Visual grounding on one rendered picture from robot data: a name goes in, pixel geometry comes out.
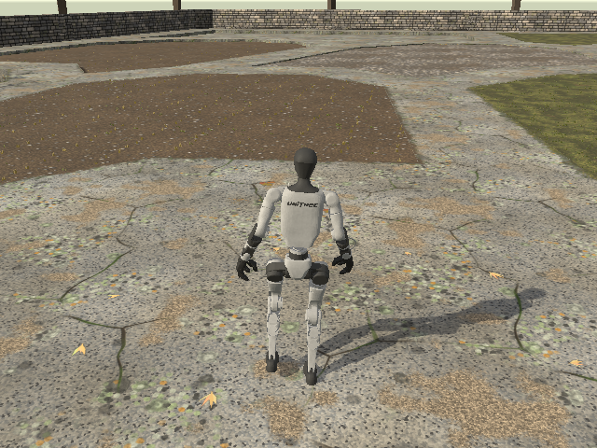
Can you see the robot right upper arm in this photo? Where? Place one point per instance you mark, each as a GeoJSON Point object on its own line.
{"type": "Point", "coordinates": [331, 199]}

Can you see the left robot forearm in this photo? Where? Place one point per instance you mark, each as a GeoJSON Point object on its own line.
{"type": "Point", "coordinates": [251, 245]}

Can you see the right robot foot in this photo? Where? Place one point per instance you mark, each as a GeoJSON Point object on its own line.
{"type": "Point", "coordinates": [311, 378]}

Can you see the robot left upper arm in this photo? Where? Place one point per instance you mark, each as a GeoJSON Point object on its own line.
{"type": "Point", "coordinates": [272, 196]}

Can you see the left robot hand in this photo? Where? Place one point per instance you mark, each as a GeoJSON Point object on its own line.
{"type": "Point", "coordinates": [241, 266]}

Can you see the right robot forearm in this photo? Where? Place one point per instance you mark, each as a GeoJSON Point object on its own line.
{"type": "Point", "coordinates": [344, 246]}

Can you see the right robot hand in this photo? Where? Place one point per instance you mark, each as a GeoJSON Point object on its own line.
{"type": "Point", "coordinates": [349, 264]}

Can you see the right robot thigh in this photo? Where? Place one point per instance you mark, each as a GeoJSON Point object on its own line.
{"type": "Point", "coordinates": [317, 287]}

